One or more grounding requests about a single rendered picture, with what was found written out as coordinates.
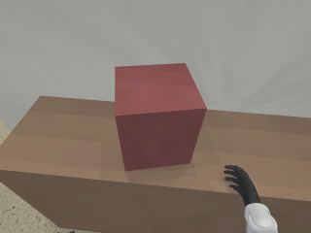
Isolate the right robot forearm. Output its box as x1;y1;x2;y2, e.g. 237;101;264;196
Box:
244;203;278;233

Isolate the right robot hand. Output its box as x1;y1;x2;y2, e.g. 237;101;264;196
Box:
224;165;261;206

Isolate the carton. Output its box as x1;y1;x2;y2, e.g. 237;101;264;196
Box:
115;63;207;172

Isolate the pedestal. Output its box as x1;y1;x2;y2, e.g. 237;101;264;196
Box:
0;95;311;233

